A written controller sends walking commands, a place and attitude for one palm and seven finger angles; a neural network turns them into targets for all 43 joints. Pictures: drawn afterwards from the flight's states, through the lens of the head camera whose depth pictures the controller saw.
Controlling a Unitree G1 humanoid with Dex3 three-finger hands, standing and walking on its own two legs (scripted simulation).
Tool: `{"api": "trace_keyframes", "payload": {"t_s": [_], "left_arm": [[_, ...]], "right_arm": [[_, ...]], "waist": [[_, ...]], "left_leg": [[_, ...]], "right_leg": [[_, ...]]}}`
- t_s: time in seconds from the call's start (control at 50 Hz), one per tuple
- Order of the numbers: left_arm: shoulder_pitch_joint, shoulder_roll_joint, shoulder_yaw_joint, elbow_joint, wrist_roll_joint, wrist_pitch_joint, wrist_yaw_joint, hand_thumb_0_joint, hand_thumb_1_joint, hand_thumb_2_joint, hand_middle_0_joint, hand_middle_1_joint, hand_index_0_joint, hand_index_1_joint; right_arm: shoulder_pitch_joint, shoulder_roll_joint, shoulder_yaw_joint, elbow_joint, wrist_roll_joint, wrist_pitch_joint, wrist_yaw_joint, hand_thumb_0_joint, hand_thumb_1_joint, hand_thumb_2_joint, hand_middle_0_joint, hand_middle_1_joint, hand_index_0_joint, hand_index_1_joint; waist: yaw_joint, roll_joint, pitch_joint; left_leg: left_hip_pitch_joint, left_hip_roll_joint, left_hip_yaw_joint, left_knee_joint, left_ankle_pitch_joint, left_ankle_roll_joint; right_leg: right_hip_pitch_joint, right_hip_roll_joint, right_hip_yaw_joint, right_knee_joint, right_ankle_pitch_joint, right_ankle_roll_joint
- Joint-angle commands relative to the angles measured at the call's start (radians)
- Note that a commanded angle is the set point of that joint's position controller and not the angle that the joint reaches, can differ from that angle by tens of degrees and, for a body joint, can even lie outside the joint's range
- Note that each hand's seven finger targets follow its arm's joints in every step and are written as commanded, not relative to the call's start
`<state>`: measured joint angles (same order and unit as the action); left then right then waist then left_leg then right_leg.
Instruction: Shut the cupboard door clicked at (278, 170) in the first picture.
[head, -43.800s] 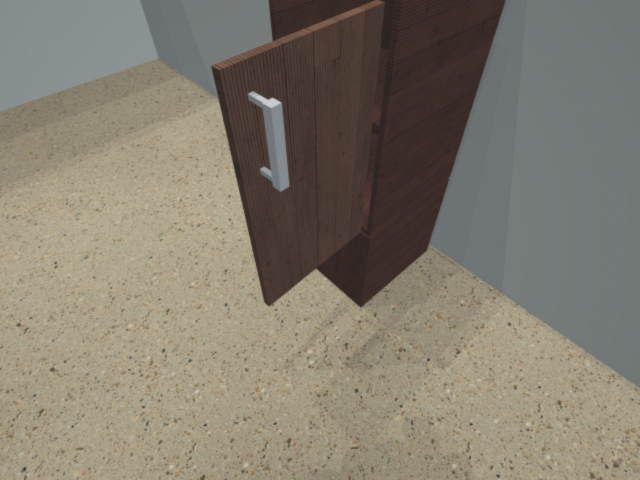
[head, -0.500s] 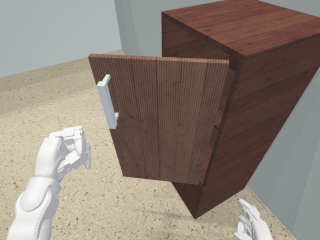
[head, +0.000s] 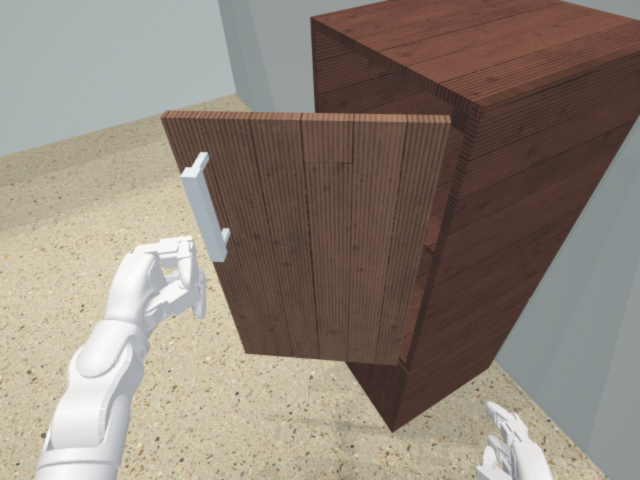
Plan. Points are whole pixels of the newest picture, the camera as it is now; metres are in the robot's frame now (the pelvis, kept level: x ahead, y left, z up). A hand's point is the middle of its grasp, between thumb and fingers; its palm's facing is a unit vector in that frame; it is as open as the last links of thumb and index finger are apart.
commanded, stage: bring the fist close to the handle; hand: left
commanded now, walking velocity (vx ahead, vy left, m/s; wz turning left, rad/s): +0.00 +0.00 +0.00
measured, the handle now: (210, 209) +0.42 +0.19 +0.13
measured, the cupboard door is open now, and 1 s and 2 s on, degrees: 54 54 35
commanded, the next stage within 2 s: push the door shut along its arc in 0.66 s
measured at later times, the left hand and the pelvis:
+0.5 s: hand (206, 266) +0.32 +0.17 +0.14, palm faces +0.02 -1.00 -0.05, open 3.1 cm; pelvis +0.00 -0.01 +0.00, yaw -1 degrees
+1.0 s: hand (211, 251) +0.34 +0.16 +0.14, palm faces -0.04 -1.00 -0.06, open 3.1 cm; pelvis -0.01 -0.01 +0.00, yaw +0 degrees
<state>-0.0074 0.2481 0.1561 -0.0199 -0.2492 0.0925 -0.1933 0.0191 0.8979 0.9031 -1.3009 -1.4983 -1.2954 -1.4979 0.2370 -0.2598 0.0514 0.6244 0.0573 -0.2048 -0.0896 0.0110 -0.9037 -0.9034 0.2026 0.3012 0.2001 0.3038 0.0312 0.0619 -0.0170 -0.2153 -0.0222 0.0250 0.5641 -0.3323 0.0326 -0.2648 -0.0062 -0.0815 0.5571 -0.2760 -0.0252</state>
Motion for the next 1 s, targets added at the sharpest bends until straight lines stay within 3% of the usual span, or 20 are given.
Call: {"api": "trace_keyframes", "payload": {"t_s": [0.0, 0.06, 0.08, 0.14, 0.18, 0.24, 0.32, 0.38, 0.44, 0.48, 0.56, 0.58, 0.62, 0.7, 0.76, 0.82, 0.86, 0.88, 0.94, 0.98], "left_arm": [[-0.364, 0.179, 0.116, -0.214, -0.016, -0.081, 0.034, 0.0, 0.9, 0.9, -1.3, -1.5, -1.3, -1.5], [-0.374, 0.177, 0.127, -0.185, -0.006, -0.105, 0.059, 0.0, 0.9, 0.9, -1.3, -1.5, -1.3, -1.5], [-0.363, 0.215, 0.155, -0.158, 0.0, -0.107, 0.065, 0.0, 0.9, 0.9, -1.3, -1.5, -1.3, -1.5], [-0.39, 0.155, 0.091, -0.115, 0.007, -0.098, 0.048, 0.0, 0.9, 0.9, -1.3, -1.5, -1.3, -1.5], [-0.377, 0.174, 0.105, -0.059, 0.007, -0.083, 0.035, 0.0, 0.9, 0.9, -1.3, -1.5, -1.3, -1.5], [-0.414, 0.13, 0.064, -0.064, -0.003, -0.064, 0.015, 0.0, 0.9, 0.9, -1.3, -1.5, -1.3, -1.5], [-0.433, 0.175, 0.114, -0.052, -0.013, -0.069, 0.019, 0.0, 0.9, 0.9, -1.3, -1.5, -1.3, -1.5], [-0.459, 0.207, 0.135, -0.106, -0.004, -0.104, 0.04, 0.0, 0.9, 0.9, -1.3, -1.5, -1.3, -1.5], [-0.466, 0.16, 0.092, -0.125, 0.005, -0.129, 0.047, 0.0, 0.9, 0.9, -1.3, -1.5, -1.3, -1.5], [-0.452, 0.189, 0.11, -0.08, 0.008, -0.128, 0.048, 0.0, 0.9, 0.9, -1.3, -1.5, -1.3, -1.5], [-0.446, 0.144, 0.073, -0.033, 0.005, -0.101, 0.037, 0.0, 0.9, 0.9, -1.3, -1.5, -1.3, -1.5], [-0.443, 0.177, 0.096, -0.008, 0.006, -0.093, 0.041, 0.0, 0.9, 0.9, -1.3, -1.5, -1.3, -1.5], [-0.465, 0.162, 0.088, -0.012, 0.003, -0.083, 0.04, 0.0, 0.9, 0.9, -1.3, -1.5, -1.3, -1.5], [-0.481, 0.221, 0.155, -0.037, 0.0, -0.097, 0.05, 0.0, 0.9, 0.9, -1.3, -1.5, -1.3, -1.5], [-0.503, 0.185, 0.112, -0.07, 0.004, -0.129, 0.039, 0.0, 0.9, 0.9, -1.3, -1.5, -1.3, -1.5], [-0.584, 0.206, 0.101, 0.006, 0.006, -0.138, 0.018, 0.0, 0.9, 0.9, -1.3, -1.5, -1.3, -1.5], [-0.596, 0.189, 0.077, 0.049, 0.002, -0.134, -0.008, 0.0, 0.9, 0.9, -1.3, -1.5, -1.3, -1.5], [-0.602, 0.226, 0.105, 0.082, 0.0, -0.128, -0.014, 0.0, 0.9, 0.9, -1.3, -1.5, -1.3, -1.5], [-0.703, 0.195, 0.056, 0.16, -0.005, -0.11, -0.043, 0.0, 0.9, 0.9, -1.3, -1.5, -1.3, -1.5], [-0.726, 0.246, 0.097, 0.195, -0.008, -0.11, -0.047, 0.0, 0.9, 0.9, -1.3, -1.5, -1.3, -1.5]], "right_arm": [[-0.122, -0.103, -0.038, -0.158, -0.006, -0.051, -0.013, 0.0, -0.9, -0.9, 0.2, 0.3, 0.2, 0.3], [-0.12, -0.096, -0.036, -0.151, -0.008, -0.046, -0.006, 0.0, -0.9, -0.9, 0.2, 0.3, 0.2, 0.3], [-0.112, -0.103, -0.038, -0.145, -0.009, -0.039, -0.004, 0.0, -0.9, -0.9, 0.2, 0.3, 0.2, 0.3], [-0.114, -0.098, -0.036, -0.146, -0.003, -0.031, 0.002, 0.0, -0.9, -0.9, 0.2, 0.3, 0.2, 0.3], [-0.107, -0.108, -0.041, -0.144, -0.001, -0.02, 0.001, 0.0, -0.9, -0.9, 0.2, 0.3, 0.2, 0.3], [-0.112, -0.106, -0.041, -0.158, 0.004, -0.015, -0.001, 0.0, -0.9, -0.9, 0.2, 0.3, 0.2, 0.3], [-0.118, -0.108, -0.042, -0.162, 0.004, -0.008, -0.005, 0.0, -0.9, -0.9, 0.2, 0.3, 0.2, 0.3], [-0.12, -0.107, -0.043, -0.166, -0.002, -0.01, -0.004, 0.0, -0.9, -0.9, 0.2, 0.3, 0.2, 0.3], [-0.117, -0.097, -0.041, -0.163, -0.003, -0.016, 0.001, 0.0, -0.9, -0.9, 0.2, 0.3, 0.2, 0.3], [-0.107, -0.106, -0.045, -0.15, -0.003, -0.012, -0.002, 0.0, -0.9, -0.9, 0.2, 0.3, 0.2, 0.3], [-0.116, -0.106, -0.043, -0.154, 0.004, -0.007, -0.002, 0.0, -0.9, -0.9, 0.2, 0.3, 0.2, 0.3], [-0.115, -0.113, -0.044, -0.151, 0.004, -0.002, -0.005, 0.0, -0.9, -0.9, 0.2, 0.3, 0.2, 0.3], [-0.123, -0.108, -0.042, -0.157, 0.005, 0.001, -0.004, 0.0, -0.9, -0.9, 0.2, 0.3, 0.2, 0.3], [-0.13, -0.106, -0.042, -0.163, -0.001, 0.007, -0.004, 0.0, -0.9, -0.9, 0.2, 0.3, 0.2, 0.3], [-0.123, -0.099, -0.039, -0.163, -0.001, -0.002, -0.001, 0.0, -0.9, -0.9, 0.2, 0.3, 0.2, 0.3], [-0.108, -0.11, -0.039, -0.14, 0.001, -0.001, -0.007, 0.0, -0.9, -0.9, 0.2, 0.3, 0.2, 0.3], [-0.109, -0.114, -0.04, -0.138, 0.005, 0.001, -0.011, 0.0, -0.9, -0.9, 0.2, 0.3, 0.2, 0.3], [-0.103, -0.123, -0.044, -0.134, 0.006, 0.005, -0.014, 0.0, -0.9, -0.9, 0.2, 0.3, 0.2, 0.3], [-0.102, -0.126, -0.039, -0.128, 0.011, 0.011, -0.022, 0.0, -0.9, -0.9, 0.2, 0.3, 0.2, 0.3], [-0.097, -0.134, -0.044, -0.126, 0.008, 0.016, -0.024, 0.0, -0.9, -0.9, 0.2, 0.3, 0.2, 0.3]], "waist": [[-0.003, -0.077, -0.195], [0.006, -0.046, -0.207], [0.009, -0.051, -0.214], [-0.003, -0.012, -0.194], [-0.007, -0.057, -0.17], [-0.01, -0.063, -0.185], [-0.007, -0.098, -0.183], [-0.001, -0.068, -0.217], [-0.004, -0.007, -0.226], [-0.012, -0.041, -0.198], [-0.014, -0.06, -0.166], [-0.015, -0.092, -0.145], [-0.013, -0.086, -0.161], [0.003, -0.081, -0.215], [-0.006, -0.02, -0.231], [-0.041, -0.057, -0.17], [-0.044, -0.048, -0.157], [-0.042, -0.076, -0.155], [-0.061, -0.076, -0.13], [-0.052, -0.08, -0.168]], "left_leg": [[0.011, 0.02, -0.042, -0.091, 0.244, -0.009], [0.023, 0.019, -0.038, -0.094, 0.281, -0.016], [0.016, 0.023, -0.034, -0.092, 0.285, -0.016], [0.021, 0.019, -0.027, -0.095, 0.287, -0.018], [0.006, 0.022, -0.025, -0.092, 0.277, -0.014], [0.009, 0.019, -0.027, -0.093, 0.274, -0.013], [-0.006, 0.016, -0.021, -0.092, 0.234, -0.008], [0.013, 0.018, -0.022, -0.095, 0.25, -0.009], [0.039, 0.018, -0.023, -0.096, 0.283, -0.013], [0.026, 0.021, -0.022, -0.095, 0.262, -0.011], [0.001, 0.015, -0.022, -0.107, 0.189, -0.009], [-0.012, 0.018, -0.024, -0.108, 0.178, -0.007], [-0.012, 0.014, -0.021, -0.109, 0.171, -0.006], [-0.011, 0.014, -0.014, -0.106, 0.205, -0.005], [0.021, 0.013, -0.014, -0.1, 0.252, -0.008], [0.0, 0.016, -0.017, -0.096, 0.202, -0.003], [-0.004, 0.013, -0.019, -0.096, 0.181, -0.002], [-0.013, 0.016, -0.021, -0.094, 0.171, -0.002], [-0.029, 0.011, -0.031, -0.096, 0.119, -0.002], [-0.028, 0.013, -0.033, -0.089, 0.128, -0.001]], "right_leg": [[0.103, -0.011, 0.042, -0.074, 0.2, 0.011], [0.116, -0.007, 0.036, -0.061, 0.247, 0.005], [0.129, -0.009, 0.04, -0.062, 0.247, 0.005], [0.114, -0.008, 0.04, -0.065, 0.271, 0.003], [0.117, -0.009, 0.042, -0.076, 0.269, 0.004], [0.111, -0.007, 0.038, -0.074, 0.276, 0.005], [0.114, -0.011, 0.052, -0.088, 0.231, 0.011], [0.135, -0.012, 0.056, -0.083, 0.236, 0.008], [0.124, -0.007, 0.047, -0.071, 0.276, 0.003], [0.117, -0.006, 0.05, -0.083, 0.257, 0.006], [0.096, -0.008, 0.052, -0.101, 0.181, 0.009], [0.1, -0.01, 0.056, -0.11, 0.159, 0.009], [0.101, -0.013, 0.062, -0.111, 0.151, 0.011], [0.152, -0.019, 0.073, -0.103, 0.188, 0.011], [0.144, -0.01, 0.063, -0.084, 0.261, 0.005], [0.101, -0.011, 0.07, -0.099, 0.215, 0.012], [0.085, -0.01, 0.071, -0.104, 0.19, 0.009], [0.09, -0.015, 0.075, -0.109, 0.172, 0.01], [0.045, -0.015, 0.075, -0.116, 0.104, 0.01], [0.064, -0.02, 0.084, -0.112, 0.1, 0.008]]}}
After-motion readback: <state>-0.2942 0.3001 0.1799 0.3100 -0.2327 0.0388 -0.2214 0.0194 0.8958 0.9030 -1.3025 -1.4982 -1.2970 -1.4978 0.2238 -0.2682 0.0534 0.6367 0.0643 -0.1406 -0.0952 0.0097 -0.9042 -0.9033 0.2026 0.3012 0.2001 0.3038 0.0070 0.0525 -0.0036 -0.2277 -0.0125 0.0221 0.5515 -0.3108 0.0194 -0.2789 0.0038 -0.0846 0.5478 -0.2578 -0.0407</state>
